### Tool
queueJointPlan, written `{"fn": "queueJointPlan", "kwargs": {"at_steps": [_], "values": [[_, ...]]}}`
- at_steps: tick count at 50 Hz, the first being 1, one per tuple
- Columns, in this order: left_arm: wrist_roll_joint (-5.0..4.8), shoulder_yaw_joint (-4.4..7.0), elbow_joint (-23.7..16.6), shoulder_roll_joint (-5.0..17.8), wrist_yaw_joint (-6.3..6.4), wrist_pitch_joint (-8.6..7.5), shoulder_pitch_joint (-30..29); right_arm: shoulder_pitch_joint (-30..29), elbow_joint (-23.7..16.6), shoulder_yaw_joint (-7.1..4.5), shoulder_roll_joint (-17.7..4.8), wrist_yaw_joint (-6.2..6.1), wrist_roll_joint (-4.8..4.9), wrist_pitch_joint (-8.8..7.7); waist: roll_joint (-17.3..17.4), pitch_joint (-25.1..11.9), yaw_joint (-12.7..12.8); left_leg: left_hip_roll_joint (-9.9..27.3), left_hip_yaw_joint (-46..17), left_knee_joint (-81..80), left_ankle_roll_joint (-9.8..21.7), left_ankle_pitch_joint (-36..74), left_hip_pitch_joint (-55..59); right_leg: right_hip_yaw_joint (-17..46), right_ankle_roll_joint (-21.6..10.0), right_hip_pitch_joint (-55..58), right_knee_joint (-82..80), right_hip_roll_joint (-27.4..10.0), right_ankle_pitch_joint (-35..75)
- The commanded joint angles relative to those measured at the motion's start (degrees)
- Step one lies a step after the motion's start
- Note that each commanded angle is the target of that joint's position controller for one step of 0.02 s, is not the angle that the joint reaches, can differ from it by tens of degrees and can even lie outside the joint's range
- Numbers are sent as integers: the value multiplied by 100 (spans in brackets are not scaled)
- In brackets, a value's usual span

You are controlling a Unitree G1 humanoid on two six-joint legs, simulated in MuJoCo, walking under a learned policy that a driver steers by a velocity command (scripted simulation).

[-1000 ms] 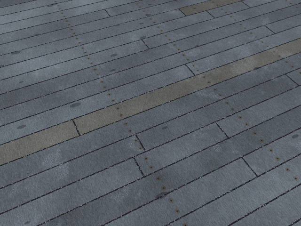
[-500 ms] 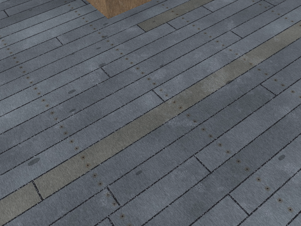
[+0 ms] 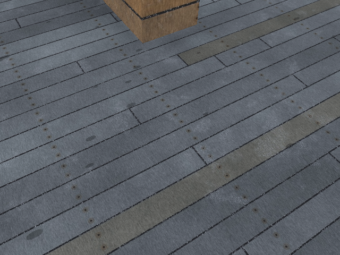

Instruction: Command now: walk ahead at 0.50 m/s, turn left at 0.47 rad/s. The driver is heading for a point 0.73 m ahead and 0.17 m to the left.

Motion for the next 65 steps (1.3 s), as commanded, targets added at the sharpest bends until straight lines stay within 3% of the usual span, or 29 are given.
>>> {"fn": "queueJointPlan", "kwargs": {"at_steps": [1,7,11,12,13,14,15,16,17,19,23,29,33,35,37,38,39,40,41,43,46,51,56,60,61,62,63,64,65], "values": [[11,79,-402,324,34,-36,-275,-185,-403,-293,-1046,-128,56,-71,521,-174,89,1248,-1198,-843,895,1036,-144,-67,193,85,-1040,96,1025],[-123,90,-591,380,-92,-165,-1171,354,-209,-318,-1029,-218,133,79,640,-166,-201,1257,-1612,-364,625,454,132,56,160,731,-2479,458,1771],[-142,256,-414,672,-89,-259,-489,187,-280,-317,-923,-229,97,150,851,-391,282,1227,-1996,507,361,791,405,6,-234,1828,-3034,434,1185],[-59,340,-324,874,-45,-283,162,135,-359,-226,-674,-201,55,131,672,-969,608,950,-1711,1485,183,770,45,337,-526,3020,-2929,-45,1095],[33,450,-252,1294,0,-254,905,535,-471,-120,-329,-192,59,88,-344,-1818,694,266,-982,3265,-183,-529,-1415,1898,-1141,5018,-2869,-1233,611],[-78,477,-48,1294,-45,-153,1259,923,-596,-64,-368,-198,139,51,-1783,-2172,583,148,-558,4605,-353,-2565,-2794,3922,-1684,5701,-3379,-2081,-733],[-137,359,-130,826,-47,-123,1005,667,-498,-188,-890,-200,179,61,-993,-1417,669,555,-650,5153,-413,-2212,-3248,3665,-1518,5090,-3603,-1925,-1551],[-112,295,-160,622,-28,-82,760,143,-577,-236,-1019,-194,140,96,-522,-768,721,728,-437,5261,-457,-1729,-3293,2794,-1312,4379,-3687,-1671,-1190],[-67,251,-135,529,-31,-64,520,-103,-646,-243,-950,-181,81,110,-255,-363,616,893,-342,5088,-493,-1363,-3163,2168,-1241,3724,-3851,-1432,-516],[-20,194,-50,367,-22,-78,276,-152,-706,-257,-762,-125,92,157,-475,-90,392,1162,-270,4757,-514,-998,-2791,1309,-1160,3007,-4137,-1099,284],[-66,277,160,555,-27,-148,268,-408,-893,-188,-463,-81,80,233,-368,12,334,1298,-122,4145,-648,-488,-2900,409,-1338,2789,-4508,-1093,1182],[-108,339,421,841,7,-61,437,-1272,-1115,-96,-310,102,80,134,-154,123,621,1198,290,2319,-556,1040,-2568,-759,-1129,3070,-4509,-954,1897],[-225,405,615,1051,9,57,696,-1733,-1378,-118,-388,218,98,146,-175,259,674,1055,559,1687,-293,638,-2473,-1072,-963,3691,-4237,-1179,2470],[-275,460,629,1227,39,129,681,-1530,-1416,-215,-572,232,59,180,-339,18,440,722,869,1575,-58,29,-1899,-1302,-838,3922,-3540,-1195,4251],[-304,448,601,1234,85,201,611,-149,-1090,-486,-1019,165,65,234,-251,-755,-372,248,1058,1167,311,166,91,-1614,-593,3424,-1610,-958,5179],[-140,327,511,952,100,175,747,791,-876,-666,-1464,43,101,300,390,-1299,-728,870,-55,1096,646,218,1889,-1623,-347,1981,160,-720,3310],[55,51,149,166,-4,24,1290,483,-971,-700,-2073,30,139,227,1866,-1918,60,2332,-3453,447,1776,-922,3578,-993,-41,-494,2096,475,-1910],[-145,143,136,724,-79,-161,615,678,-1105,-550,-1491,59,110,145,1097,-2364,-475,2490,-4205,-259,1764,-1643,3671,116,-130,-1052,2565,395,-1895],[-332,198,-40,931,-110,-253,104,481,-1024,-458,-1239,72,51,64,854,-1465,-484,2326,-3389,-364,1481,-1201,3032,69,-240,-1403,2406,172,-1313],[-109,179,15,826,-31,-297,57,-215,-1078,-368,-984,50,35,25,243,-690,16,1873,-2250,-401,1192,131,1449,44,-208,-782,1428,-203,-580],[-17,197,78,741,-37,-121,288,-528,-1141,-316,-877,-16,-34,-6,420,-508,362,1627,-1699,-675,1223,1200,410,-6,2,-100,827,-277,-271],[16,24,-12,321,-82,-54,-439,-294,-807,-297,-918,-165,-23,-11,464,-150,116,1154,-531,-665,831,2222,-248,-303,218,321,-1143,-74,1516],[-24,45,-146,409,-207,-143,-959,176,-414,-280,-927,-205,2,64,618,-231,-136,1305,-684,-170,527,2228,264,-253,-55,791,-2292,290,2391],[84,175,74,642,-207,-182,-216,-39,-343,-239,-772,-223,-14,129,624,-518,345,1188,-878,1057,202,2648,694,-310,-458,1691,-2980,339,2562],[176,223,58,953,-174,-212,44,213,-418,-171,-577,-214,-104,110,119,-1096,293,785,-753,1962,-53,1787,222,222,-762,2892,-2610,-335,4694],[235,218,77,1003,-137,-136,383,980,-267,-69,-345,-210,-76,89,-864,-1951,255,258,-519,3590,-492,-772,-973,1467,-1736,4569,-2368,-1500,6008],[60,118,239,526,-169,-33,663,1211,-146,-75,-528,-187,-23,142,-1189,-2522,345,191,-543,4395,-712,-3175,-1380,2357,-2149,4834,-2587,-1954,5251],[-82,71,229,440,-199,45,460,834,-188,-175,-887,-195,45,249,-673,-2058,393,417,-657,4696,-790,-3062,-1624,2407,-1971,4273,-2931,-1778,3429],[-81,37,185,377,-191,120,80,355,-255,-203,-902,-237,63,380,-356,-1426,364,577,-448,4746,-877,-2763,-1798,2100,-1719,3603,-3216,-1540,2183]]}}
